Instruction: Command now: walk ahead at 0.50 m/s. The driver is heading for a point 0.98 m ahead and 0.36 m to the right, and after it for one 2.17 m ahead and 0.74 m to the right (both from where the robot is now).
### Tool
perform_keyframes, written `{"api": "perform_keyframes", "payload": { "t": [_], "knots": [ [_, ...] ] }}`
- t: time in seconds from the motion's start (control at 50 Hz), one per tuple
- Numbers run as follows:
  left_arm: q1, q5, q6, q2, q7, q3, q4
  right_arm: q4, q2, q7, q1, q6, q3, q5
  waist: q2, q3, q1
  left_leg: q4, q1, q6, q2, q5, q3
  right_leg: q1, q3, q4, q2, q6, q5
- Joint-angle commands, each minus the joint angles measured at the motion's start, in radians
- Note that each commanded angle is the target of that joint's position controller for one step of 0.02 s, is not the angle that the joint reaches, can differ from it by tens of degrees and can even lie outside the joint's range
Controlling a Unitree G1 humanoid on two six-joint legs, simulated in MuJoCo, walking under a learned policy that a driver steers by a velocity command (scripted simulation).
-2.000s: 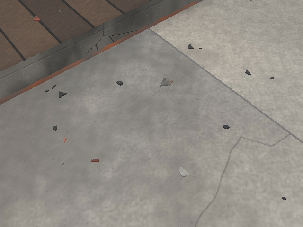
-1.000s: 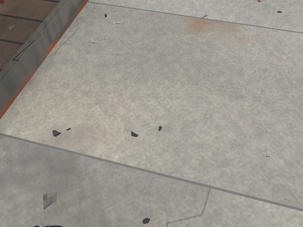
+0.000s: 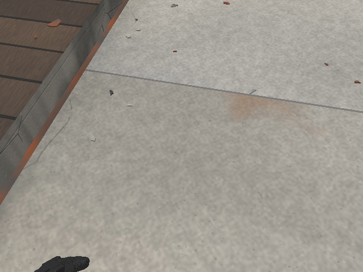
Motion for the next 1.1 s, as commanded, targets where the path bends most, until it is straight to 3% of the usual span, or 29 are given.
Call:
{"api": "perform_keyframes", "payload": {
  "t": [0.02,0.04,0.06,0.08,0.1,0.12,0.18,0.28,0.38,0.44,0.46,0.48,0.5,0.52,0.54,0.56,0.6,0.64,0.68,0.76,0.82,0.92,0.96,1.0,1.02,1.04,1.06,1.08,1.1],
  "knots": [
    [0.432,-0.004,0.005,0.260,0.013,0.087,0.054,-0.077,-0.022,0.007,0.072,-0.045,0.017,-0.007,-0.273,-0.437,0.175,0.748,-0.654,0.014,-0.069,-0.129,-0.096,0.917,0.759,-0.183,-0.384,-0.295,-0.178],
    [0.369,-0.009,0.005,0.202,0.014,0.065,0.045,-0.100,-0.121,0.015,-0.020,-0.062,-0.009,0.022,-0.181,-0.285,0.182,0.823,-0.761,0.033,0.000,-0.100,-0.145,0.810,0.660,-0.218,-0.348,-0.240,-0.291],
    [0.292,-0.006,0.007,0.172,0.017,0.054,0.031,-0.125,-0.126,0.017,-0.103,-0.069,-0.009,0.032,-0.124,-0.170,0.162,0.797,-0.775,0.045,0.052,-0.008,-0.113,0.664,0.526,-0.238,-0.310,-0.205,-0.262],
    [0.230,0.002,0.006,0.146,0.014,0.044,0.027,-0.130,-0.116,0.014,-0.133,-0.067,-0.010,0.018,-0.069,-0.088,0.129,0.734,-0.743,0.040,0.089,0.068,-0.095,0.519,0.432,-0.276,-0.273,-0.193,-0.183],
    [0.189,0.010,0.000,0.120,0.013,0.036,0.022,-0.126,-0.110,0.011,-0.122,-0.057,-0.016,0.005,-0.085,-0.058,0.093,0.670,-0.678,0.035,0.122,0.124,-0.106,0.422,0.369,-0.306,-0.241,-0.180,-0.108],
    [0.166,0.012,-0.003,0.109,0.011,0.033,0.023,-0.115,-0.094,0.010,-0.095,-0.045,-0.015,0.003,-0.097,-0.047,0.068,0.644,-0.623,0.026,0.132,0.153,-0.106,0.362,0.322,-0.336,-0.217,-0.176,-0.064],
    [0.177,0.006,-0.019,0.138,0.013,0.042,0.048,-0.117,-0.058,0.004,-0.101,-0.022,-0.009,-0.006,-0.077,-0.021,0.047,0.554,-0.622,-0.005,0.140,0.232,-0.091,0.303,0.225,-0.388,-0.203,-0.196,0.069],
    [0.252,-0.005,-0.009,0.163,0.032,0.047,0.097,-0.171,-0.028,0.010,-0.279,-0.033,-0.001,-0.014,-0.050,0.022,0.097,0.236,-0.639,-0.028,0.113,0.491,-0.066,0.328,0.126,-0.405,-0.156,-0.164,0.132],
    [0.342,-0.021,0.015,0.185,0.043,0.055,0.145,-0.218,-0.030,0.032,-0.424,-0.054,0.004,-0.002,-0.054,0.049,0.141,0.038,-0.592,-0.029,0.059,0.528,-0.067,0.412,0.168,-0.339,-0.186,-0.152,0.081],
    [0.334,-0.022,0.030,0.198,0.053,0.065,0.153,-0.217,-0.071,0.040,-0.392,-0.068,-0.009,-0.001,-0.083,0.029,0.102,-0.017,-0.511,-0.003,0.044,0.437,-0.081,0.467,0.226,-0.258,-0.219,-0.125,0.114],
    [0.320,-0.021,0.035,0.200,0.054,0.067,0.152,-0.204,-0.087,0.038,-0.337,-0.072,-0.017,-0.001,-0.093,0.003,0.068,-0.036,-0.426,0.012,0.031,0.404,-0.063,0.464,0.227,-0.201,-0.211,-0.112,0.175],
    [0.314,-0.016,0.038,0.180,0.053,0.059,0.149,-0.168,-0.123,0.030,-0.216,-0.075,-0.038,-0.004,-0.081,-0.071,0.010,-0.053,-0.247,0.039,0.020,0.394,-0.045,0.431,0.199,-0.071,-0.159,-0.086,0.260],
    [0.307,0.000,0.037,0.125,0.052,0.038,0.126,-0.141,-0.183,0.021,-0.049,-0.077,-0.058,-0.021,-0.019,-0.220,-0.058,0.001,0.036,0.095,0.146,0.408,-0.156,0.284,0.154,0.192,-0.093,-0.051,0.137],
    [0.430,-0.007,0.020,0.017,0.050,0.009,0.100,-0.123,-0.276,0.016,0.036,-0.063,-0.082,-0.031,0.249,-0.366,-0.019,-0.060,0.405,0.237,0.396,0.265,-0.564,-0.101,0.053,0.565,0.064,0.024,-0.296],
    [0.422,-0.028,0.006,0.084,0.047,0.021,0.111,-0.123,-0.191,0.018,0.046,-0.058,-0.061,-0.021,0.280,-0.398,-0.037,-0.169,0.401,0.266,0.421,0.099,-0.752,-0.223,0.161,0.727,0.041,0.028,-0.497],
    [0.339,-0.045,0.005,0.163,0.046,0.044,0.094,-0.133,-0.124,0.015,-0.022,-0.058,-0.041,-0.015,0.189,-0.242,-0.039,-0.188,0.280,0.219,0.389,0.053,-0.603,-0.290,0.169,0.779,-0.011,0.020,-0.431],
    [0.251,-0.032,0.015,0.150,0.052,0.050,0.075,-0.135,-0.063,0.014,-0.135,-0.058,-0.024,-0.020,0.104,-0.087,0.005,-0.248,0.029,0.177,0.315,0.175,-0.380,-0.244,0.133,0.716,-0.084,0.019,-0.289],
    [0.269,-0.029,0.041,0.112,0.049,0.054,0.074,-0.129,-0.041,0.014,-0.189,-0.066,-0.019,-0.029,0.127,-0.033,0.055,-0.312,-0.107,0.162,0.276,0.269,-0.246,-0.153,0.136,0.654,-0.121,0.021,-0.223],
    [0.253,-0.027,0.062,0.078,0.047,0.050,0.056,-0.116,-0.060,0.012,-0.195,-0.075,-0.029,-0.026,0.100,-0.006,0.069,-0.354,-0.147,0.178,0.280,0.357,-0.163,-0.158,0.129,0.613,-0.132,0.030,-0.183],
    [0.178,-0.018,0.068,0.067,0.034,0.047,0.019,-0.093,-0.100,0.000,-0.179,-0.074,-0.046,-0.027,0.062,0.014,0.063,-0.379,-0.117,0.176,0.264,0.459,-0.011,-0.194,0.117,0.424,-0.130,0.043,0.002],
    [0.073,-0.017,0.060,0.053,0.011,0.037,-0.013,-0.084,-0.123,-0.009,-0.157,-0.063,-0.052,-0.020,0.047,0.040,0.027,-0.384,-0.097,0.156,0.249,0.475,0.084,-0.156,0.055,0.258,-0.113,0.035,0.114],
    [-0.037,-0.017,0.066,0.072,-0.013,0.038,-0.075,-0.056,-0.164,-0.010,-0.097,-0.032,-0.069,0.006,0.048,0.074,0.005,-0.318,0.061,0.126,0.294,0.569,0.144,-0.161,-0.003,0.128,-0.081,-0.007,0.028],
    [0.002,-0.014,0.070,0.104,-0.017,0.055,-0.083,-0.059,-0.192,-0.013,-0.111,-0.018,-0.078,0.017,0.076,0.029,0.047,-0.189,0.101,0.105,0.296,0.875,0.175,-0.062,-0.057,0.118,-0.024,-0.045,-0.078],
    [0.253,-0.020,0.074,0.182,-0.008,0.104,-0.019,-0.068,-0.188,-0.015,-0.136,-0.002,-0.074,0.024,0.061,-0.106,0.189,0.164,0.016,0.059,0.242,1.036,0.226,0.288,-0.100,0.042,0.072,-0.107,-0.056],
    [0.415,-0.024,0.085,0.281,0.014,0.142,0.021,-0.087,-0.138,-0.017,-0.116,-0.007,-0.053,-0.008,-0.067,-0.197,0.242,0.491,-0.241,0.005,0.194,0.707,0.233,0.592,0.117,0.014,-0.042,-0.169,-0.061],
    [0.361,-0.032,0.071,0.380,0.015,0.147,0.006,-0.150,0.005,-0.005,-0.040,-0.037,-0.007,-0.040,-0.302,-0.284,0.106,0.809,-0.671,-0.050,-0.016,-0.146,0.098,0.866,0.695,-0.116,-0.271,-0.359,-0.268],
    [0.384,-0.022,0.054,0.285,0.007,0.118,-0.023,-0.159,-0.081,0.007,-0.159,-0.077,-0.019,0.006,-0.158,-0.344,0.187,0.893,-0.782,-0.028,-0.010,-0.151,-0.102,0.882,0.834,-0.249,-0.314,-0.359,-0.359],
    [0.348,-0.013,0.037,0.232,0.004,0.101,-0.015,-0.184,-0.121,0.013,-0.239,-0.098,-0.030,0.039,-0.113,-0.206,0.188,0.869,-0.854,0.001,0.032,-0.049,-0.097,0.793,0.698,-0.259,-0.292,-0.311,-0.267],
    [0.288,-0.015,0.029,0.202,0.005,0.091,-0.023,-0.175,-0.110,0.007,-0.237,-0.108,-0.027,0.023,-0.043,-0.146,0.144,0.786,-0.803,0.013,0.076,0.038,-0.105,0.658,0.583,-0.247,-0.249,-0.275,-0.169]
  ]
}}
